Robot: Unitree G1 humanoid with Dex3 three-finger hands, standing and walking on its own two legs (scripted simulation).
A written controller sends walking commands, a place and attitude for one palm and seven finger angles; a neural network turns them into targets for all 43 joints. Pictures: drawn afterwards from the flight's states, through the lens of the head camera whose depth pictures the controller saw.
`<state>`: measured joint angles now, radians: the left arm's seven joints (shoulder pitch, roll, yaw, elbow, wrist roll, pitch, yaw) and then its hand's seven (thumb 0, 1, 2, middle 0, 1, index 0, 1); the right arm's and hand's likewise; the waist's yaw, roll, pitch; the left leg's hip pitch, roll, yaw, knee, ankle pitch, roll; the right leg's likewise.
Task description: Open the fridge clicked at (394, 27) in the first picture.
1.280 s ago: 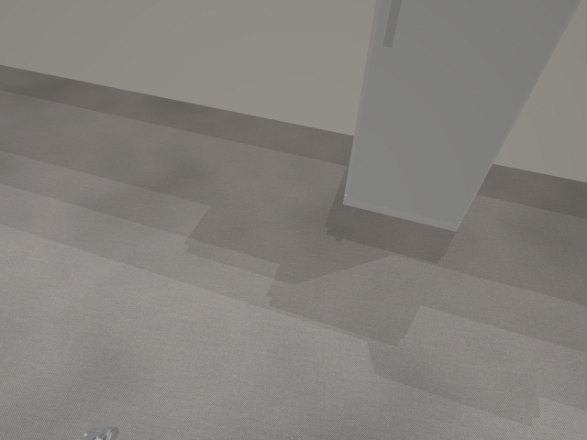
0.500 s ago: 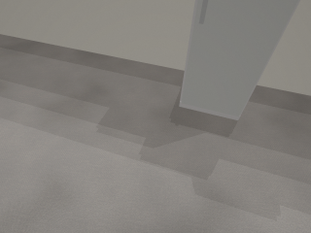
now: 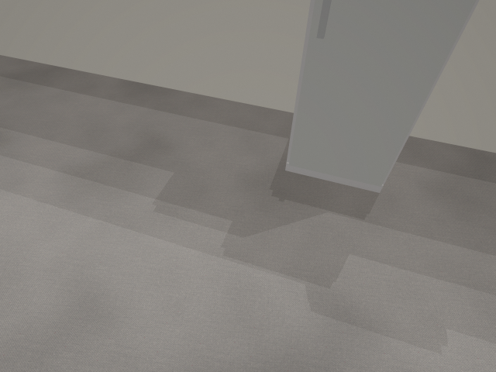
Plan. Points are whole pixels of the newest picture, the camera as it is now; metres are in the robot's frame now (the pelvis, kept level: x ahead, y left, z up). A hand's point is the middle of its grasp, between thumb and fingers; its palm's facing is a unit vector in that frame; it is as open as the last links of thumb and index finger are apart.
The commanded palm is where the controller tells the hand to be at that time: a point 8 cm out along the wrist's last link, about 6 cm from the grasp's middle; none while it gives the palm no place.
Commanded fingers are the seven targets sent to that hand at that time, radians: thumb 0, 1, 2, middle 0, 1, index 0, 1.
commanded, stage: look at it before walking up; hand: left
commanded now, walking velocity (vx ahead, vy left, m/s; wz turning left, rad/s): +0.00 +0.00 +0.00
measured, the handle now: out of the picture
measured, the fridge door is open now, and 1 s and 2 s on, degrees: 0 0 0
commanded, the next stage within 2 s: walk to a spot facing it in 0.16 s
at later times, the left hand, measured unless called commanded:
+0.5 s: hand out of the picture +0.06 +0.21 -0.18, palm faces -0.06 -0.97 -0.24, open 7.3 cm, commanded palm none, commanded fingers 0.00 0.90 0.90 -0.20 -0.30 -0.20 -0.30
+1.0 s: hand (182, 362) +0.18 +0.14 -0.18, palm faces -0.18 -0.97 -0.15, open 7.3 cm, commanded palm none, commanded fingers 0.00 0.90 0.90 -0.20 -0.30 -0.20 -0.30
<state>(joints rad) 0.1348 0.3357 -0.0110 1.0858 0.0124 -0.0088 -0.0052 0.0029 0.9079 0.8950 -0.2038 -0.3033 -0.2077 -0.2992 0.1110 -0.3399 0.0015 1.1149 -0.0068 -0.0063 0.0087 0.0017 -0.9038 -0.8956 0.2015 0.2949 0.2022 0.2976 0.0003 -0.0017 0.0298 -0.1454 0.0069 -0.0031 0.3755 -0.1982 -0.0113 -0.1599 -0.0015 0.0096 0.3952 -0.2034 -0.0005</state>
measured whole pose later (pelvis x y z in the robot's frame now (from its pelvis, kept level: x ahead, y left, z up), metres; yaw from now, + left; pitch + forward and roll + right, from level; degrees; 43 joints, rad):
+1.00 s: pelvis +0.19 -0.03 -0.01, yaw -15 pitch +0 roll -1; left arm 0.42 0.13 0.02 1.09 0.03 -0.07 0.01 0.00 0.91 0.90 -0.20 -0.30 -0.21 -0.30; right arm 0.14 -0.17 -0.05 1.00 -0.02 -0.02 0.04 0.00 -0.91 -0.90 0.20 0.29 0.20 0.30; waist 0.02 0.01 0.04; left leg -0.61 0.13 0.09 0.86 -0.17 -0.04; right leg -0.02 0.04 0.01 0.35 -0.34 -0.03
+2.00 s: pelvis +0.48 -0.09 -0.02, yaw -29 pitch -1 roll -2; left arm 0.12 0.13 0.03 0.97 0.02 0.00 0.02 0.00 0.92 0.90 -0.20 -0.30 -0.21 -0.30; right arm 0.27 -0.15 -0.04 1.03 -0.02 0.04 -0.01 0.00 -0.93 -0.90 0.20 0.29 0.20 0.30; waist -0.03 0.01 0.03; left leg -0.37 0.10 0.09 0.79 -0.40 -0.04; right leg -0.28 -0.04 -0.23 0.54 -0.24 -0.04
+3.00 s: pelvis +0.53 -0.10 -0.01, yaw -16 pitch +0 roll +0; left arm 0.41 0.17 0.05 1.15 0.03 0.02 -0.01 0.00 0.92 0.90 -0.20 -0.30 -0.20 -0.30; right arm 0.24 -0.15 -0.04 1.04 -0.03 -0.04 -0.01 0.00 -0.92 -0.90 0.20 0.29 0.20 0.30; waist 0.02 -0.04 0.02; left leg -0.19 0.05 0.13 0.51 -0.32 0.01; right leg -0.32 -0.07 -0.09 0.90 -0.44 0.00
